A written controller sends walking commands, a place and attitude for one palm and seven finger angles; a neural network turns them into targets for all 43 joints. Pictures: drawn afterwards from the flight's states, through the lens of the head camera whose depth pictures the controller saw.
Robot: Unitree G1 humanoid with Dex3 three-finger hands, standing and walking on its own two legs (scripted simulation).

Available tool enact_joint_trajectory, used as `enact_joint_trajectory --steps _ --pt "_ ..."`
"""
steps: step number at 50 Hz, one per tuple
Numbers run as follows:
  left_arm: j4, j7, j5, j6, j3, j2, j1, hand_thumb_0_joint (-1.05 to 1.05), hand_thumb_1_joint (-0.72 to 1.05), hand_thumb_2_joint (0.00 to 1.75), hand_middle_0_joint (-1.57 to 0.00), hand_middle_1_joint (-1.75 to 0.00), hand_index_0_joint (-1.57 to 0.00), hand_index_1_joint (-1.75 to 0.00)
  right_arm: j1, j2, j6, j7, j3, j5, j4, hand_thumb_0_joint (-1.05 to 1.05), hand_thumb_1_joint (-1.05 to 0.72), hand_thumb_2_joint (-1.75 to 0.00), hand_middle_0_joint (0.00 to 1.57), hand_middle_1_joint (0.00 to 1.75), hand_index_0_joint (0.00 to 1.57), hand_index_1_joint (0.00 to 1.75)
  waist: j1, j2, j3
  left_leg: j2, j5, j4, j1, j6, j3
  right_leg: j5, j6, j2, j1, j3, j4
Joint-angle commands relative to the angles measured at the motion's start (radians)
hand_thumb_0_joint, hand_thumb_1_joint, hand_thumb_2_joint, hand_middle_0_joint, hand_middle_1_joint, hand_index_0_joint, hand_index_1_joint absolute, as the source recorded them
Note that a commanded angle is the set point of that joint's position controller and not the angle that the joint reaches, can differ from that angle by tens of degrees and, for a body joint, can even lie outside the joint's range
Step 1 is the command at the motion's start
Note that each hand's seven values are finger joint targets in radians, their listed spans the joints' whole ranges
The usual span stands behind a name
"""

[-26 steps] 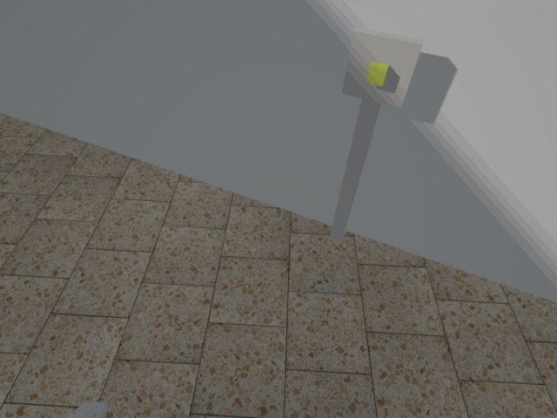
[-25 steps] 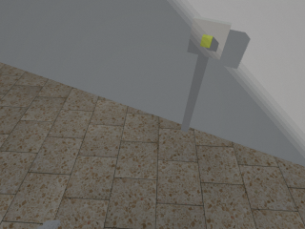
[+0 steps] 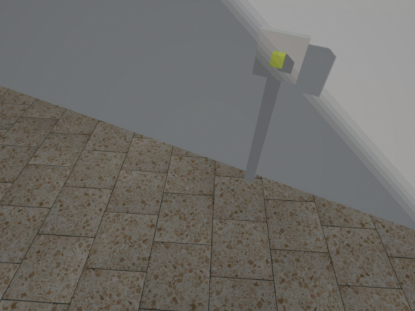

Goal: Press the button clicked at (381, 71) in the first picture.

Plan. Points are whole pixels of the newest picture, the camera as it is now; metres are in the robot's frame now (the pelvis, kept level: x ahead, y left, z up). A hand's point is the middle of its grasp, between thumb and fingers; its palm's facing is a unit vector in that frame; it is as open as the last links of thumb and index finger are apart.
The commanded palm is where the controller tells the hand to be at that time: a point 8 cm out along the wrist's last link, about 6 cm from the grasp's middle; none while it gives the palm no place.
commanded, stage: stand and wait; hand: left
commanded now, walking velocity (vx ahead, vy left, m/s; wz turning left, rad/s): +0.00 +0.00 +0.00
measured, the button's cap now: (277, 59) +0.97 -0.20 +0.04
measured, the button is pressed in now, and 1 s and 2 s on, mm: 0 0 0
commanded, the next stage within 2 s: look at it before walking up in 0.32 s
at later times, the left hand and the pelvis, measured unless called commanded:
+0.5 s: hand out of the picture +0.06 +0.24 -0.15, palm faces -0.03 -0.94 -0.33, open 7.4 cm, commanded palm none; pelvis -0.02 -0.01 +0.00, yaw +0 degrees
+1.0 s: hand out of the picture +0.06 +0.23 -0.16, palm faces -0.03 -0.94 -0.33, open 7.4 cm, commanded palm none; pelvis -0.01 -0.01 +0.00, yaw +0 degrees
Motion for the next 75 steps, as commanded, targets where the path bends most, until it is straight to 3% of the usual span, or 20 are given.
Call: enact_joint_trajectory --steps 1,24,35,41,51,54,57,60,61,62,64,65,66,67,68,69,70,72,75 --pt "-0.063 0.011 -0.002 -0.031 0.039 0.199 -0.063 0.00 0.90 0.90 -0.20 -0.30 -0.20 -0.30 -0.062 -0.211 -0.031 -0.012 -0.037 0.002 -0.069 0.00 -0.90 -0.90 0.20 0.30 0.20 0.30 -0.005 0.014 -0.061 0.124 0.223 -0.079 0.009 0.030 -0.090 0.228 -0.047 -0.104 0.011 0.084 -0.059" --pt "-0.035 0.008 0.001 -0.034 0.037 0.199 -0.065 0.00 0.90 0.90 -0.20 -0.30 -0.20 -0.30 -0.031 -0.209 -0.031 -0.006 -0.030 0.003 -0.023 0.00 -0.90 -0.90 0.20 0.30 0.20 0.30 -0.005 0.009 -0.024 0.125 0.131 -0.117 -0.020 0.021 -0.100 0.118 -0.049 -0.100 -0.020 0.108 -0.108" --pt "-0.030 0.007 0.001 -0.036 0.037 0.196 -0.058 0.00 0.90 0.90 -0.20 -0.30 -0.20 -0.30 -0.030 -0.207 -0.030 -0.007 -0.029 0.003 -0.019 0.00 -0.90 -0.90 0.20 0.30 0.20 0.30 -0.004 0.020 -0.036 0.127 0.136 -0.116 -0.008 0.018 -0.098 0.126 -0.049 -0.101 -0.018 0.110 -0.112" --pt "-0.029 0.009 0.000 -0.040 0.037 0.196 -0.051 0.00 0.90 0.90 -0.20 -0.30 -0.20 -0.30 -0.029 -0.206 -0.033 -0.008 -0.029 0.003 -0.016 0.00 -0.90 -0.90 0.20 0.30 0.20 0.30 -0.005 0.014 -0.064 0.131 0.194 -0.106 0.014 0.017 -0.092 0.202 -0.051 -0.106 0.003 0.107 -0.102" --pt "-0.026 0.009 0.000 -0.038 0.037 0.197 -0.053 0.00 0.90 0.90 -0.20 -0.30 -0.20 -0.30 -0.035 -0.209 -0.031 -0.009 -0.028 0.004 -0.016 0.00 -0.90 -0.90 0.20 0.30 0.20 0.30 -0.004 0.020 -0.043 0.133 0.204 -0.113 0.014 0.016 -0.093 0.213 -0.049 -0.103 0.003 0.104 -0.107" --pt "-0.007 0.008 0.003 -0.012 0.022 0.095 0.014 0.00 0.90 0.90 -0.20 -0.30 -0.20 -0.30 0.037 -0.105 -0.016 -0.009 -0.010 -0.004 -0.001 0.00 -0.90 -0.90 0.20 0.30 0.20 0.30 -0.006 0.016 -0.048 0.132 0.071 -0.076 0.028 -0.001 -0.049 0.082 -0.044 -0.082 -0.035 0.120 -0.085" --pt "-0.043 -0.006 0.011 0.009 0.033 0.083 0.036 0.00 0.90 0.90 -0.20 -0.30 -0.20 -0.30 0.073 -0.112 -0.004 -0.010 -0.024 -0.010 -0.025 0.00 -0.90 -0.90 0.20 0.30 0.20 0.30 -0.009 0.034 0.056 0.151 -0.174 -0.090 -0.042 0.014 -0.055 -0.150 -0.053 -0.035 -0.153 0.144 -0.050" --pt "-0.091 -0.020 0.013 0.008 0.048 0.059 0.069 0.00 0.90 0.90 -0.20 -0.30 -0.20 -0.30 0.104 -0.148 -0.008 -0.014 -0.048 -0.009 -0.063 0.00 -0.90 -0.90 0.20 0.30 0.20 0.30 -0.011 0.110 0.079 0.235 -0.280 -0.136 -0.017 0.067 -0.137 -0.175 -0.049 0.029 -0.259 0.091 0.105" --pt "-0.106 -0.024 0.013 0.005 0.050 0.038 0.073 0.00 0.90 0.90 -0.20 -0.30 -0.20 -0.30 0.116 -0.161 -0.013 -0.016 -0.058 -0.007 -0.071 0.00 -0.90 -0.90 0.20 0.30 0.20 0.30 -0.016 0.162 0.082 0.288 -0.261 -0.160 0.008 0.098 -0.177 -0.145 -0.040 0.056 -0.300 0.037 0.206" --pt "-0.124 -0.028 0.013 0.002 0.054 0.021 0.057 0.00 0.90 0.90 -0.20 -0.30 -0.20 -0.30 0.133 -0.160 -0.020 -0.017 -0.065 -0.006 -0.077 0.00 -0.90 -0.90 0.20 0.30 0.20 0.30 -0.023 0.200 0.079 0.344 -0.165 -0.167 0.035 0.135 -0.188 -0.182 -0.029 0.044 -0.333 -0.013 0.295" --pt "-0.147 -0.035 0.011 -0.005 0.061 0.001 0.052 0.00 0.90 0.90 -0.20 -0.30 -0.20 -0.30 0.142 -0.140 -0.028 -0.018 -0.069 -0.008 -0.085 0.00 -0.90 -0.90 0.20 0.30 0.20 0.30 -0.017 0.176 0.069 0.374 0.049 -0.107 0.048 0.158 -0.134 -0.241 -0.026 0.000 -0.330 -0.032 0.316" --pt "-0.139 -0.039 0.013 -0.009 0.065 -0.017 0.086 0.00 0.90 0.90 -0.20 -0.30 -0.20 -0.30 0.133 -0.129 -0.029 -0.019 -0.068 -0.012 -0.087 0.00 -0.90 -0.90 0.20 0.30 0.20 0.30 -0.001 0.160 0.059 0.351 0.112 -0.045 0.012 0.136 -0.070 -0.212 -0.029 0.002 -0.251 -0.057 0.264" --pt "-0.113 -0.040 0.014 -0.015 0.071 -0.027 0.176 0.00 0.90 0.90 -0.20 -0.30 -0.20 -0.30 0.107 -0.119 -0.027 -0.019 -0.068 -0.012 -0.095 0.00 -0.90 -0.90 0.20 0.30 0.20 0.30 0.045 0.132 0.029 0.303 0.125 0.092 -0.062 0.092 0.011 -0.114 -0.038 0.014 -0.101 -0.077 0.152" --pt "-0.076 -0.034 0.018 -0.030 0.083 0.018 0.299 0.00 0.90 0.90 -0.20 -0.30 -0.20 -0.30 0.093 -0.083 -0.027 -0.014 -0.061 -0.005 -0.112 0.00 -0.90 -0.90 0.20 0.30 0.20 0.30 0.093 -0.032 -0.016 0.204 0.075 0.368 -0.211 0.025 0.123 -0.011 -0.073 -0.040 0.100 0.044 -0.011" --pt "-0.052 -0.013 0.020 -0.045 0.114 0.147 0.415 0.00 0.90 0.90 -0.20 -0.30 -0.20 -0.30 0.054 0.005 -0.035 -0.004 -0.041 0.004 -0.175 0.00 -0.90 -0.90 0.20 0.30 0.20 0.30 0.124 -0.373 -0.031 0.047 -0.328 0.690 -0.562 -0.046 0.190 0.150 -0.202 -0.342 0.273 0.556 -0.168" --pt "-0.043 0.007 0.000 -0.050 0.108 0.132 0.463 0.00 0.90 0.90 -0.20 -0.30 -0.20 -0.30 -0.034 -0.042 -0.044 -0.011 -0.047 -0.002 -0.204 0.00 -0.90 -0.90 0.20 0.30 0.20 0.30 0.150 -0.244 -0.001 0.073 -0.333 0.757 -0.611 -0.036 0.030 0.352 -0.264 -0.360 0.236 0.617 -0.162" --pt "-0.047 0.010 0.004 -0.048 0.100 0.097 0.424 0.00 0.90 0.90 -0.20 -0.30 -0.20 -0.30 -0.071 -0.012 -0.048 -0.012 -0.050 0.000 -0.206 0.00 -0.90 -0.90 0.20 0.30 0.20 0.30 0.127 -0.133 0.053 0.101 -0.275 0.803 -0.638 -0.039 0.006 0.385 -0.302 -0.342 0.192 0.569 -0.141" --pt "-0.076 0.013 0.010 -0.051 0.083 0.031 0.339 0.00 0.90 0.90 -0.20 -0.30 -0.20 -0.30 -0.035 0.013 -0.041 -0.005 -0.050 -0.009 -0.188 0.00 -0.90 -0.90 0.20 0.30 0.20 0.30 0.065 -0.032 0.066 0.134 -0.161 0.768 -0.597 -0.053 0.003 0.364 -0.275 -0.278 0.115 0.424 -0.131" --pt "-0.092 0.016 0.012 -0.059 0.078 0.002 0.284 0.00 0.90 0.90 -0.20 -0.30 -0.20 -0.30 0.054 0.050 -0.016 0.001 -0.055 -0.008 -0.155 0.00 -0.90 -0.90 0.20 0.30 0.20 0.30 0.004 -0.062 0.027 0.118 -0.051 0.702 -0.507 -0.073 0.026 0.420 -0.223 -0.204 0.028 0.262 -0.142"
